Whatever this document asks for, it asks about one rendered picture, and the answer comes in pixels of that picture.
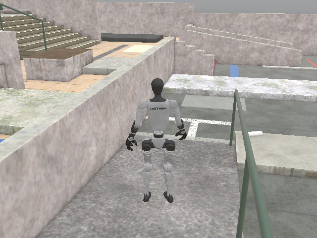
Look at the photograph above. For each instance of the right robot upper arm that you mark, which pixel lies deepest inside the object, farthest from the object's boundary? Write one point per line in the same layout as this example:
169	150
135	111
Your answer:
173	104

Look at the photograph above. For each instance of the robot right hand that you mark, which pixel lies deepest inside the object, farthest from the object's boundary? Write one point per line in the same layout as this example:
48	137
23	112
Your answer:
183	137

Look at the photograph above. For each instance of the robot right forearm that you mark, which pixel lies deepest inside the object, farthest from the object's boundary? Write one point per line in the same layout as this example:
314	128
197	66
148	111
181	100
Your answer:
181	128

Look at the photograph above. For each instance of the left robot foot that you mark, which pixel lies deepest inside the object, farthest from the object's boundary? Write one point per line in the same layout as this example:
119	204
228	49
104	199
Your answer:
146	198

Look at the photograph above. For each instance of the robot left forearm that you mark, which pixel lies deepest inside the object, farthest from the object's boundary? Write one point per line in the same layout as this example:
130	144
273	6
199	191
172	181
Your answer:
133	132

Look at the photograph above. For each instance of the robot left hand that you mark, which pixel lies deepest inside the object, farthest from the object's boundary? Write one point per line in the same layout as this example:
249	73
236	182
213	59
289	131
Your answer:
128	144

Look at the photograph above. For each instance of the left robot upper arm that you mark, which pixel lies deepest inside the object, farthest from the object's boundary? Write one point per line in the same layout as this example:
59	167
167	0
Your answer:
139	114

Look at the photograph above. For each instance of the left robot thigh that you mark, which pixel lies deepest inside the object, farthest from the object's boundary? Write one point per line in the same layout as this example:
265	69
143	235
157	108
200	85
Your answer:
147	152

